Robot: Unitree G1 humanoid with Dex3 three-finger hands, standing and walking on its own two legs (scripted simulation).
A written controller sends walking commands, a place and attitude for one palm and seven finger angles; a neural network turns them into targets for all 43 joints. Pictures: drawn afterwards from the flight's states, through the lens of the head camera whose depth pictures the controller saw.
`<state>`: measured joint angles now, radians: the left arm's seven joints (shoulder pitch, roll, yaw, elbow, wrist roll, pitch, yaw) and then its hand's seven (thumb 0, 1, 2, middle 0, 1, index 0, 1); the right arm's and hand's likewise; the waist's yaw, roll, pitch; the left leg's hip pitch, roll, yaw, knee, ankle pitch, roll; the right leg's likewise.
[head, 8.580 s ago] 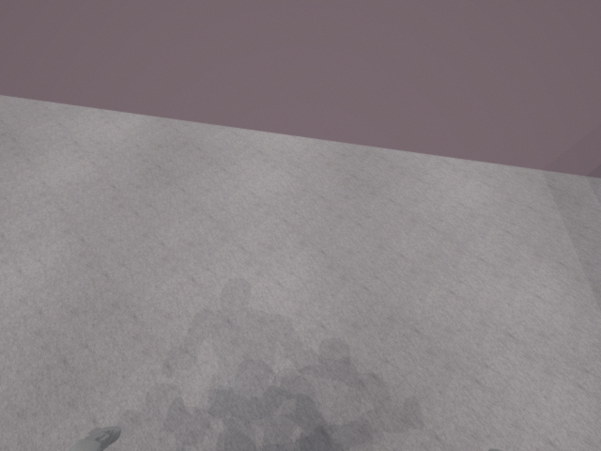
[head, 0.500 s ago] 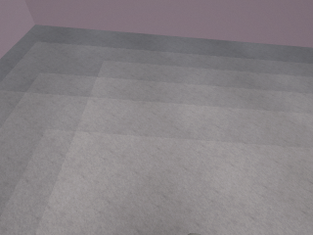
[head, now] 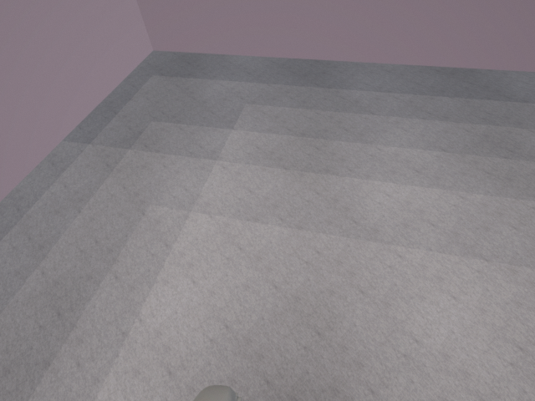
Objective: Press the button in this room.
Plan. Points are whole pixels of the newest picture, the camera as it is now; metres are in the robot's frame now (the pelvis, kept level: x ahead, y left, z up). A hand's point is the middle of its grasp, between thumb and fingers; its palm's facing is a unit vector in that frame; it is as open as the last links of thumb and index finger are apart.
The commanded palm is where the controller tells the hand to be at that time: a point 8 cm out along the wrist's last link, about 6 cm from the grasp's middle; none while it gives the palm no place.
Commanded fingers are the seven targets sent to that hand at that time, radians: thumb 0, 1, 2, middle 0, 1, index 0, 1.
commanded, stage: turn or walk to find it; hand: left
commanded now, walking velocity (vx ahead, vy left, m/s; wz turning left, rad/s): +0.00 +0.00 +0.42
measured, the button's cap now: out of the picture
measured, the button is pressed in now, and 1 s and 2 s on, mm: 0 0 0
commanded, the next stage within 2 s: stand and wait in 1.74 s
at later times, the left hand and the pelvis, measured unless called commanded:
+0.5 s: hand out of the picture -0.01 +0.28 -0.17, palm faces +0.24 -0.94 -0.23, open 7.3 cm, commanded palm none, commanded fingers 0.00 0.90 0.90 -0.20 -0.30 -0.20 -0.30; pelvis -0.03 +0.06 +0.00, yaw +11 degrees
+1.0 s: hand out of the picture -0.06 +0.21 -0.15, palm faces +0.41 -0.88 -0.25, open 7.3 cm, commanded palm none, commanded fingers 0.00 0.90 0.90 -0.20 -0.30 -0.20 -0.30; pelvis -0.06 +0.00 +0.00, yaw +25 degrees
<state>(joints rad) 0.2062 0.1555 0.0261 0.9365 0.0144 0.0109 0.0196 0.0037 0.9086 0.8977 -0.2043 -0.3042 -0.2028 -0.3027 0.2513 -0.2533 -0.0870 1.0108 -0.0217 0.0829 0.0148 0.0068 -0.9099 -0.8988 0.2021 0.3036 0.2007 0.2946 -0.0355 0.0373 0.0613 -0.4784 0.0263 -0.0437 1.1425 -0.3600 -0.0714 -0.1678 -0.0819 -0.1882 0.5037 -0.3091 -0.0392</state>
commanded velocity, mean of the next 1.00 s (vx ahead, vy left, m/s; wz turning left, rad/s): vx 0.00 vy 0.00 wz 0.42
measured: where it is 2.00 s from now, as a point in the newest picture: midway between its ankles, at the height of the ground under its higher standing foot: outside the picture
